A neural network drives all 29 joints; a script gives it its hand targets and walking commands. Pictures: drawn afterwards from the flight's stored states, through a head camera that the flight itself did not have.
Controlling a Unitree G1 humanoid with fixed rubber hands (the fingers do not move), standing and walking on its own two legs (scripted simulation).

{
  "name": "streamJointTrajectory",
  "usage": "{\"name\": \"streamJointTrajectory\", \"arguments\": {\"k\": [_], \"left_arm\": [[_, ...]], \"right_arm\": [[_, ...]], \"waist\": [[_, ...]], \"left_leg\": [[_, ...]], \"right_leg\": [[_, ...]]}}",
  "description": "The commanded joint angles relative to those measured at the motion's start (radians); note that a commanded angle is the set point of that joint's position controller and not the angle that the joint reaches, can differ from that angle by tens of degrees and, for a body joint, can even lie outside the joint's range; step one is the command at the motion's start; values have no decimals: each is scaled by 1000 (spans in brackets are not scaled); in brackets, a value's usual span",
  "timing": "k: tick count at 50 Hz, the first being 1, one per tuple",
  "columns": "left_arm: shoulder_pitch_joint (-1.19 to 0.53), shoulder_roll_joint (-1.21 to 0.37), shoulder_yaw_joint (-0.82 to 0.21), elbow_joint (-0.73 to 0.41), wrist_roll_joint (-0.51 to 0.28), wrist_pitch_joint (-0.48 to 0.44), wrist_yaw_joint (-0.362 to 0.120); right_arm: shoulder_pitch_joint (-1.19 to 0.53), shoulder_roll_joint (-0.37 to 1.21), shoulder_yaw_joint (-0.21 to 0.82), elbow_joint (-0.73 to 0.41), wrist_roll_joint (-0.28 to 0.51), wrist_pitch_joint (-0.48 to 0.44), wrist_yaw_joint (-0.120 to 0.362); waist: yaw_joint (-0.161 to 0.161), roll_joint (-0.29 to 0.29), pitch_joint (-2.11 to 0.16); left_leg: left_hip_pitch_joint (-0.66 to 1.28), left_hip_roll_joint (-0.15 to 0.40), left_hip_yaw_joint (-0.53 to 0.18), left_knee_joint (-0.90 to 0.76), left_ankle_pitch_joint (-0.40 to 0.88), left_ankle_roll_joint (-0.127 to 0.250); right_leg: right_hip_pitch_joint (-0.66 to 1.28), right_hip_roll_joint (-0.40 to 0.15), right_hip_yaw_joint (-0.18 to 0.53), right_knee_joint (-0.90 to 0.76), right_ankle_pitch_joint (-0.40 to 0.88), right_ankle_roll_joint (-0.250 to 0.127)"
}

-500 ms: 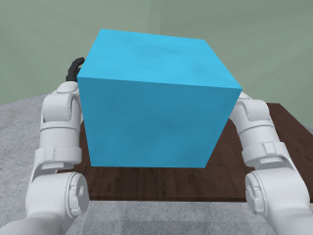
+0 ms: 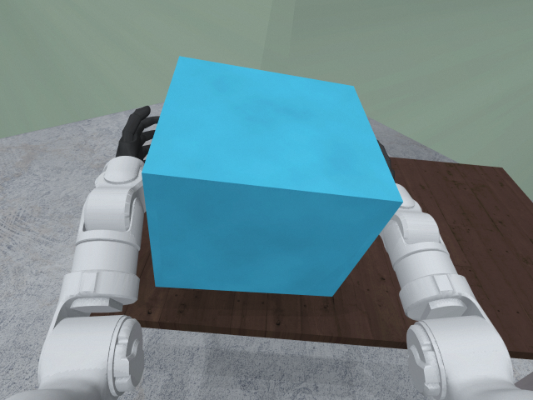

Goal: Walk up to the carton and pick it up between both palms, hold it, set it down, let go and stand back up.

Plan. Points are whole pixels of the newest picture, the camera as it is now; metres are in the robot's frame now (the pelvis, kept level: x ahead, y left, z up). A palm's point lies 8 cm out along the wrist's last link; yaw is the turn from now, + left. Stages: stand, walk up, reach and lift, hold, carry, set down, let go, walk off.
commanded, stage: set down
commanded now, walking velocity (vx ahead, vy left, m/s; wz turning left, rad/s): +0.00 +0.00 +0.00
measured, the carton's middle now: (259, 181) +0.40 +0.01 +0.17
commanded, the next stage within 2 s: none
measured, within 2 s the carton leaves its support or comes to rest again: neither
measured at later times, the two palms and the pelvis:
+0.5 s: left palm (150, 169) +0.40 +0.17 +0.19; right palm (385, 196) +0.39 -0.20 +0.16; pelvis +0.00 -0.01 +0.00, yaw -2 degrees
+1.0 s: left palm (161, 182) +0.41 +0.15 +0.16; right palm (387, 201) +0.40 -0.21 +0.14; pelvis +0.00 -0.02 +0.00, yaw -2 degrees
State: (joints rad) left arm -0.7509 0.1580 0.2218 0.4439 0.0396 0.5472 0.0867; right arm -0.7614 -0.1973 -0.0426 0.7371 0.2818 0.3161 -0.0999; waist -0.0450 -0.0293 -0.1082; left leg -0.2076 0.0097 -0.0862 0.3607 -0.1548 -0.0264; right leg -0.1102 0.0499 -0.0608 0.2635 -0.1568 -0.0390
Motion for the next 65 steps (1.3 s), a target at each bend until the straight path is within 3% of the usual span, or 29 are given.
{"name": "streamJointTrajectory", "arguments": {"k": [1, 3, 5, 7, 8, 11, 16, 19, 22, 27, 28, 29, 31, 32, 33, 38, 41, 43, 44, 46, 47, 49, 50, 54, 55, 57, 61, 62, 65], "left_arm": [[-792, -690, -523, -347, -134, -57, -139], [-774, -673, -490, -322, -105, -40, -146], [-735, -654, -454, -325, -93, -25, -157], [-756, -673, -479, -372, -106, -29, -157], [-731, -669, -467, -352, -101, -29, -156], [-681, -645, -440, -349, -90, -24, -159], [-683, -608, -346, -254, -53, -22, -176], [-714, -626, -336, -232, -44, -40, -170], [-716, -619, -328, -183, -54, -64, -159], [-722, -668, -380, -143, -69, -102, -129], [-746, -675, -382, -145, -61, -114, -121], [-755, -672, -372, -123, -61, -117, -116], [-805, -698, -410, -150, -78, -138, -101], [-781, -694, -409, -118, -71, -146, -97], [-799, -695, -409, -108, -81, -154, -92], [-829, -720, -447, -103, -94, -191, -70], [-867, -734, -437, -70, -94, -214, -62], [-835, -725, -409, -23, -71, -211, -59], [-833, -723, -409, -44, -76, -221, -57], [-839, -728, -384, 14, -66, -227, -59], [-839, -712, -363, 13, -59, -232, -55], [-859, -704, -337, 34, -62, -241, -56], [-829, -683, -295, 74, -49, -235, -60], [-800, -670, -228, 118, -34, -248, -68], [-811, -672, -226, 120, -31, -253, -66], [-806, -671, -203, 129, -32, -272, -67], [-807, -676, -242, 101, -42, -302, -49], [-793, -665, -224, 130, -39, -302, -49], [-784, -688, -263, 105, -51, -321, -50]], "right_arm": [[-1068, 591, 325, -576, 109, -113, 92], [-1047, 563, 303, -548, 92, -97, 96], [-1032, 578, 334, -559, 102, -88, 95], [-1041, 594, 344, -619, 112, -94, 99], [-1056, 598, 351, -633, 110, -93, 99], [-1006, 600, 360, -613, 103, -85, 95], [-999, 575, 301, -517, 56, -79, 111], [-1015, 590, 268, -471, 26, -97, 130], [-1044, 579, 241, -445, -9, -125, 147], [-1046, 559, 195, -396, -48, -173, 170], [-1056, 554, 184, -363, -58, -185, 180], [-1062, 553, 169, -352, -77, -191, 186], [-1061, 540, 150, -329, -94, -211, 202], [-1061, 549, 151, -306, -97, -219, 205], [-1062, 547, 144, -301, -109, -227, 208], [-1064, 538, 102, -246, -134, -258, 220], [-1082, 550, 77, -206, -149, -269, 229], [-1082, 541, 67, -165, -157, -268, 239], [-1098, 543, 82, -205, -154, -276, 238], [-1109, 536, 64, -167, -160, -278, 249], [-1109, 544, 73, -163, -156, -281, 252], [-1092, 552, 63, -118, -167, -279, 257], [-1088, 542, 53, -93, -178, -273, 261], [-1119, 562, 67, -121, -179, -281, 271], [-1112, 561, 68, -107, -184, -286, 274], [-1101, 568, 63, -109, -200, -296, 281], [-1071, 555, 44, -95, -222, -320, 289], [-1080, 553, 53, -96, -223, -320, 291], [-1057, 558, 47, -112, -234, -341, 288]], "waist": [[-37, 106, -692], [-33, 107, -618], [-6, 66, -592], [-8, 71, -652], [12, 56, -641], [7, 44, -644], [29, -13, -540], [33, 6, -552], [45, -19, -587], [29, 25, -627], [38, 46, -614], [39, 27, -604], [23, 46, -659], [37, 53, -650], [30, 41, -653], [12, 96, -722], [14, 103, -739], [36, 112, -695], [38, 99, -736], [47, 95, -705], [68, 84, -715], [67, 65, -678], [84, 27, -651], [118, -30, -656], [119, -20, -667], [126, -57, -699], [125, -46, -789], [133, -71, -769], [105, -70, -781]], "left_leg": [[335, -51, 25, 77, 543, -50], [292, -54, 33, 52, 465, -40], [234, -59, 41, 34, 415, -22], [247, -60, 36, 44, 452, -29], [219, -63, 42, 43, 451, -24], [199, -66, 35, 35, 426, -19], [130, -59, 46, -18, 272, 8], [139, -51, 54, -22, 268, 0], [173, -43, 57, -13, 264, 7], [239, -29, 54, 11, 313, -16], [243, -23, 52, 2, 308, -20], [235, -22, 52, 1, 276, -13], [281, -11, 47, 4, 291, -19], [251, -13, 57, 5, 265, -19], [234, -16, 58, 6, 263, -17], [254, -14, 57, 27, 337, -43], [212, -14, 65, 17, 289, -43], [194, -17, 70, 4, 269, -40], [193, -18, 67, 14, 302, -38], [158, -16, 75, 0, 267, -36], [147, -18, 79, 2, 277, -33], [108, -17, 80, -18, 226, -22], [86, -17, 83, -28, 202, -9], [8, -20, 93, -48, 175, 12], [-2, -20, 93, -55, 167, 13], [-12, -20, 96, -56, 185, 18], [10, -9, 97, -48, 239, 8], [3, -11, 100, -48, 240, 15], [8, -8, 93, -40, 257, 10]], "right_leg": [[148, 11, 17, 42, 528, 75], [139, 4, 18, 45, 494, 77], [191, -10, 36, 61, 554, 91], [204, -6, 35, 80, 605, 94], [221, -10, 42, 83, 642, 98], [254, -20, 55, 99, 740, 109], [236, -33, 55, 91, 638, 122], [215, -25, 45, 87, 565, 112], [180, -21, 40, 76, 532, 105], [120, -11, 23, 75, 506, 89], [100, -8, 17, 64, 449, 82], [87, -10, 13, 64, 419, 83], [37, -4, -2, 56, 373, 72], [42, -11, 4, 57, 373, 73], [57, -12, 8, 56, 383, 73], [29, -13, 0, 68, 452, 73], [29, -18, 4, 76, 422, 73], [36, -25, 6, 72, 411, 73], [51, -23, 7, 82, 466, 79], [49, -22, 4, 82, 431, 80], [72, -29, 13, 89, 483, 86], [81, -35, 15, 86, 459, 90], [96, -40, 21, 90, 462, 98], [166, -51, 42, 103, 529, 112], [176, -55, 43, 106, 531, 112], [190, -54, 44, 110, 561, 121], [176, -46, 32, 121, 601, 114], [184, -48, 38, 121, 621, 117], [191, -51, 39, 127, 659, 119]]}}
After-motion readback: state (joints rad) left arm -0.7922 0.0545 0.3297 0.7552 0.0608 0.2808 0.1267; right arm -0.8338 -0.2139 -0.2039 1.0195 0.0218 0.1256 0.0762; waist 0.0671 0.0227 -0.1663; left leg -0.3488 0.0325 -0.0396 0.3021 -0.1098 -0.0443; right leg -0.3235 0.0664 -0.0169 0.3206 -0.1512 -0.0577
